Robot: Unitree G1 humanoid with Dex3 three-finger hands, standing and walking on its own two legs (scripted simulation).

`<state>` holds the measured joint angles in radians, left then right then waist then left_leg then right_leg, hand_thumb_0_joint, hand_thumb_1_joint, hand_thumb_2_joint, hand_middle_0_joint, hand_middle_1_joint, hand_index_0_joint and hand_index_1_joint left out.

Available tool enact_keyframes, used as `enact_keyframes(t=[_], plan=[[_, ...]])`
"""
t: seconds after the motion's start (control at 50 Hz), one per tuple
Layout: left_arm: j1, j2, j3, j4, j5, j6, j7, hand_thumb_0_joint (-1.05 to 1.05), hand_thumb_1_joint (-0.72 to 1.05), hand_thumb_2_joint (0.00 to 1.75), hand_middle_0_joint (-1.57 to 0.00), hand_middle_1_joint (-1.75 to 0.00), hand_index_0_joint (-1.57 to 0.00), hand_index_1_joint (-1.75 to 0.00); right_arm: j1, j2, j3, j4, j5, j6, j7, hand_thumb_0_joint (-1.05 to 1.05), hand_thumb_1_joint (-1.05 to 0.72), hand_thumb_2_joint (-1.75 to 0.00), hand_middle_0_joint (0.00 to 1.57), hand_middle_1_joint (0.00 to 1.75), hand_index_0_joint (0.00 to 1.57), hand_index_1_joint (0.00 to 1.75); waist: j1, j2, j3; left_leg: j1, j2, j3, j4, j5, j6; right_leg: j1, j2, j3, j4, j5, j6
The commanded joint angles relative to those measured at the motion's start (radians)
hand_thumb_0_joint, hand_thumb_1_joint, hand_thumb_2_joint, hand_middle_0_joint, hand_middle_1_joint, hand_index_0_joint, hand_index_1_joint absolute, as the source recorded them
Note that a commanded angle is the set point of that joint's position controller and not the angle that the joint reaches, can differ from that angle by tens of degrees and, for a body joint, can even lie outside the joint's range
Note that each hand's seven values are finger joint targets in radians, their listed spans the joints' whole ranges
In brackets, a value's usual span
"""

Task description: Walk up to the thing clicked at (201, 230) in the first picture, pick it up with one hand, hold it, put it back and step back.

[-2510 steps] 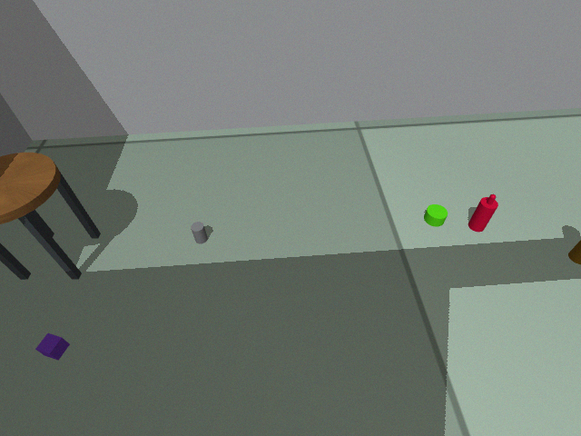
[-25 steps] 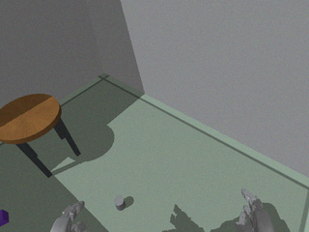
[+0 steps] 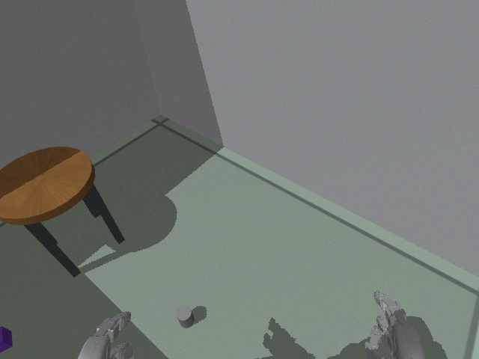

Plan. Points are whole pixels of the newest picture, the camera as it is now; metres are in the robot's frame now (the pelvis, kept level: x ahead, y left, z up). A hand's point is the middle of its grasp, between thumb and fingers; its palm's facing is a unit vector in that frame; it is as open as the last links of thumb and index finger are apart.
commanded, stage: home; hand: left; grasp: from above
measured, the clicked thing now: (185, 316) +0.44 +0.21 -0.67
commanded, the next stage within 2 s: stand in 0.06 s
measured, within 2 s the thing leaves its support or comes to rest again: neither
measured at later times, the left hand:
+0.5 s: hand out of the picture +0.09 +0.24 -0.11, palm faces +0.02 -0.94 -0.34, open 7.4 cm
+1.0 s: hand out of the picture +0.03 +0.24 -0.10, palm faces +0.04 -0.94 -0.34, open 7.4 cm
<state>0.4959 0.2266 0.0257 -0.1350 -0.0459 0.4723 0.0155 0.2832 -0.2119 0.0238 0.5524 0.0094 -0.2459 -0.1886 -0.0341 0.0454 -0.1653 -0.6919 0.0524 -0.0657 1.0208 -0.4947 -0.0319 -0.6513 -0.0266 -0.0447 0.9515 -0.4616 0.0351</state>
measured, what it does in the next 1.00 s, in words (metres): rises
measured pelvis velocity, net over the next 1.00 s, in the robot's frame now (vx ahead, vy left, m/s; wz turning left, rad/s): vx -0.01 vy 0.00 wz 0.01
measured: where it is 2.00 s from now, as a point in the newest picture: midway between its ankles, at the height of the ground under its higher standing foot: outside the picture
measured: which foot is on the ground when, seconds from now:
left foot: down 0.00-1.00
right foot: down 0.00-1.00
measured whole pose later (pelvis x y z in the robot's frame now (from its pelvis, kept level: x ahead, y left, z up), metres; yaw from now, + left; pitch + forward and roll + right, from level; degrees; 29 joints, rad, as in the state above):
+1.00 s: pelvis -0.01 +0.00 +0.06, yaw +1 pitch -5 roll +0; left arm 0.19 0.30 0.03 1.11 0.04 0.01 0.03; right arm 0.16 -0.29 -0.03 1.09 -0.02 0.01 -0.02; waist 0.02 0.02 0.06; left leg -0.15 0.02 -0.03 0.45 -0.22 -0.02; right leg -0.13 -0.06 -0.03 0.42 -0.21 0.04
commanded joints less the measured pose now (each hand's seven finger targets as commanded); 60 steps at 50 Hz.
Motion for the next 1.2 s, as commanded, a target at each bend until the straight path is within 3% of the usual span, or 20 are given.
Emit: enact_keyframes(t=[0.0, 0.12, 0.14, 0.16, 0.18, 0.2, 0.24, 0.3, 0.36, 0.42, 0.52, 0.64, 0.72, 0.74, 0.94, 1.12, 1.18], plan=[[-0.018, 0.098, 0.065, -0.198, -0.002, -0.046, 0.008, 0.0, 0.9, 0.9, -0.2, -0.3, -0.2, -0.3, -0.066, -0.127, -0.052, -0.164, -0.002, -0.058, -0.011, 0.0, -0.9, -0.9, 0.2, 0.3, 0.2, 0.3, -0.005, 0.002, -0.081, 0.092, -0.046, 0.035, -0.173, 0.206, 0.037, 0.055, 0.042, -0.031, -0.155, 0.168, -0.028], [-0.025, 0.088, 0.058, -0.186, -0.003, -0.048, 0.008, 0.0, 0.9, 0.9, -0.2, -0.3, -0.2, -0.3, -0.072, -0.126, -0.049, -0.166, -0.002, -0.057, -0.009, 0.0, -0.9, -0.9, 0.2, 0.3, 0.2, 0.3, -0.004, 0.006, -0.055, 0.073, -0.039, 0.016, -0.194, 0.15, 0.035, 0.035, 0.044, -0.036, -0.152, 0.125, -0.029], [-0.32, 0.185, 0.066, 0.165, 0.103, -0.269, 0.049, 0.0, 0.9, 0.9, -0.2, -0.3, -0.2, -0.3, -0.116, -0.252, -0.09, 0.086, -0.125, 0.056, 0.051, 0.0, -0.9, -0.9, 0.2, 0.3, 0.2, 0.3, 0.063, -0.03, 0.162, 0.127, 0.013, -0.033, -0.286, 0.36, 0.087, 0.189, -0.015, 0.019, -0.142, 0.156, -0.065], [-0.194, 0.205, 0.084, 0.323, 0.114, -0.339, 0.046, 0.0, 0.9, 0.9, -0.2, -0.3, -0.2, -0.3, -0.13, -0.269, -0.108, 0.088, -0.126, 0.102, 0.083, 0.0, -0.9, -0.9, 0.2, 0.3, 0.2, 0.3, 0.081, -0.082, 0.088, 0.162, -0.001, 0.004, -0.261, 0.334, 0.102, 0.228, -0.04, 0.09, -0.209, 0.141, -0.094], [-0.191, 0.227, 0.082, 0.377, 0.124, -0.374, 0.04, 0.0, 0.9, 0.9, -0.2, -0.3, -0.2, -0.3, -0.134, -0.262, -0.105, 0.078, -0.126, 0.123, 0.106, 0.0, -0.9, -0.9, 0.2, 0.3, 0.2, 0.3, 0.062, -0.112, 0.069, 0.193, -0.019, 0.025, -0.247, 0.321, 0.104, 0.226, -0.053, 0.123, -0.229, 0.137, -0.111], [-0.227, 0.23, 0.073, 0.411, 0.123, -0.392, 0.033, 0.0, 0.9, 0.9, -0.2, -0.3, -0.2, -0.3, -0.114, -0.256, -0.104, 0.077, -0.123, 0.139, 0.121, 0.0, -0.9, -0.9, 0.2, 0.3, 0.2, 0.3, 0.038, -0.087, 0.078, 0.185, -0.027, 0.011, -0.259, 0.296, 0.098, 0.221, -0.04, 0.115, -0.234, 0.14, -0.112], [-0.263, 0.227, 0.063, 0.488, 0.113, -0.424, 0.025, 0.0, 0.9, 0.9, -0.2, -0.3, -0.2, -0.3, -0.106, -0.221, -0.095, 0.12, -0.075, 0.149, 0.153, 0.0, -0.9, -0.9, 0.2, 0.3, 0.2, 0.3, 0.045, -0.048, 0.03, 0.262, -0.03, 0.014, -0.289, 0.281, 0.101, 0.293, -0.062, 0.11, -0.223, 0.225, -0.095], [-0.272, 0.212, 0.067, 0.599, 0.095, -0.435, 0.024, 0.0, 0.9, 0.9, -0.2, -0.3, -0.2, -0.3, -0.129, -0.234, -0.112, 0.154, -0.057, 0.163, 0.17, 0.0, -0.9, -0.9, 0.2, 0.3, 0.2, 0.3, 0.07, -0.076, 0.035, 0.317, -0.027, 0.013, -0.303, 0.298, 0.088, 0.275, -0.067, 0.105, -0.268, 0.201, -0.08], [-0.303, 0.21, 0.066, 0.71, 0.098, -0.455, 0.026, 0.0, 0.9, 0.9, -0.2, -0.3, -0.2, -0.3, -0.146, -0.232, -0.115, 0.203, -0.063, 0.18, 0.176, 0.0, -0.9, -0.9, 0.2, 0.3, 0.2, 0.3, 0.062, -0.044, 0.084, 0.329, -0.008, -0.012, -0.376, 0.221, 0.092, 0.278, -0.058, 0.088, -0.309, 0.14, -0.067], [-0.299, 0.202, 0.066, 0.798, 0.096, -0.468, 0.027, 0.0, 0.9, 0.9, -0.2, -0.3, -0.2, -0.3, -0.15, -0.248, -0.117, 0.237, -0.064, 0.188, 0.171, 0.0, -0.9, -0.9, 0.2, 0.3, 0.2, 0.3, 0.067, 0.03, 0.106, 0.335, 0.028, -0.066, -0.459, 0.246, 0.099, 0.334, -0.042, 0.05, -0.312, 0.198, -0.051], [-0.29, 0.221, 0.066, 0.931, 0.087, -0.485, 0.028, 0.0, 0.9, 0.9, -0.2, -0.3, -0.2, -0.3, -0.126, -0.252, -0.116, 0.307, -0.053, 0.202, 0.159, 0.0, -0.9, -0.9, 0.2, 0.3, 0.2, 0.3, 0.057, -0.02, 0.119, 0.4, 0.023, -0.042, -0.47, 0.365, 0.086, 0.401, -0.066, 0.071, -0.391, 0.314, -0.06], [-0.307, 0.242, 0.06, 1.044, 0.08, -0.487, 0.03, 0.0, 0.9, 0.9, -0.2, -0.3, -0.2, -0.3, -0.122, -0.255, -0.106, 0.374, -0.042, 0.219, 0.154, 0.0, -0.9, -0.9, 0.2, 0.3, 0.2, 0.3, 0.043, -0.045, 0.168, 0.447, 0.027, -0.038, -0.553, 0.312, 0.072, 0.445, -0.083, 0.086, -0.501, 0.295, -0.057], [-0.294, 0.235, 0.049, 1.108, 0.078, -0.483, 0.028, 0.0, 0.9, 0.9, -0.2, -0.3, -0.2, -0.3, -0.14, -0.266, -0.1, 0.412, -0.039, 0.22, 0.155, 0.0, -0.9, -0.9, 0.2, 0.3, 0.2, 0.3, 0.056, -0.013, 0.194, 0.465, 0.038, -0.052, -0.622, 0.302, 0.065, 0.482, -0.077, 0.073, -0.543, 0.284, -0.048], [-0.314, 0.247, 0.052, 1.115, 0.078, -0.482, 0.028, 0.0, 0.9, 0.9, -0.2, -0.3, -0.2, -0.3, -0.133, -0.268, -0.1, 0.416, -0.04, 0.219, 0.154, 0.0, -0.9, -0.9, 0.2, 0.3, 0.2, 0.3, 0.046, -0.017, 0.195, 0.455, 0.04, -0.051, -0.644, 0.296, 0.065, 0.494, -0.078, 0.074, -0.55, 0.284, -0.045], [-0.337, 0.258, 0.043, 1.197, 0.076, -0.488, 0.024, 0.0, 0.9, 0.9, -0.2, -0.3, -0.2, -0.3, -0.16, -0.268, -0.091, 0.473, -0.034, 0.226, 0.159, 0.0, -0.9, -0.9, 0.2, 0.3, 0.2, 0.3, 0.052, -0.037, 0.215, 0.504, 0.043, -0.044, -0.694, 0.3, 0.053, 0.521, -0.092, 0.077, -0.628, 0.271, -0.038], [-0.358, 0.278, 0.043, 1.225, 0.075, -0.487, 0.016, 0.0, 0.9, 0.9, -0.2, -0.3, -0.2, -0.3, -0.165, -0.285, -0.088, 0.497, -0.033, 0.232, 0.166, 0.0, -0.9, -0.9, 0.2, 0.3, 0.2, 0.3, 0.048, -0.032, 0.246, 0.483, 0.041, -0.043, -0.724, 0.204, 0.048, 0.503, -0.087, 0.081, -0.663, 0.188, -0.033], [-0.37, 0.287, 0.045, 1.229, 0.074, -0.49, 0.015, 0.0, 0.9, 0.9, -0.2, -0.3, -0.2, -0.3, -0.153, -0.277, -0.083, 0.502, -0.033, 0.232, 0.167, 0.0, -0.9, -0.9, 0.2, 0.3, 0.2, 0.3, 0.042, -0.048, 0.23, 0.494, 0.041, -0.036, -0.715, 0.246, 0.05, 0.515, -0.095, 0.091, -0.67, 0.203, -0.036]])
